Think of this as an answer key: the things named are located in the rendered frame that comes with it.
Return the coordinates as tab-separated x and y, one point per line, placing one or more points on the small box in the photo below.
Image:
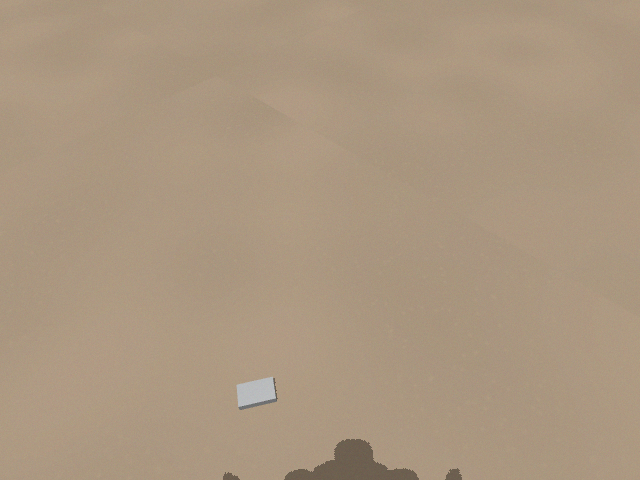
256	393

